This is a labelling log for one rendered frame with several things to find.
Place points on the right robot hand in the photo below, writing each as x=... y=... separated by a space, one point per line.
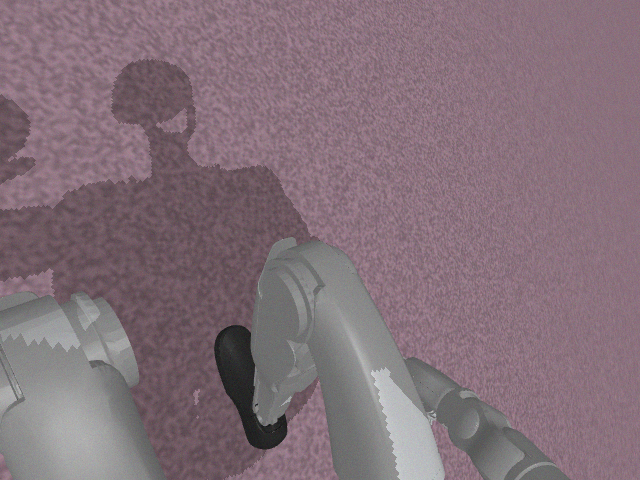
x=432 y=385

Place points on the right robot foot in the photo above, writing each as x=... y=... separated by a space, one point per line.
x=236 y=368

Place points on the right robot arm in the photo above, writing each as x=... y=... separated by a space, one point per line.
x=485 y=434

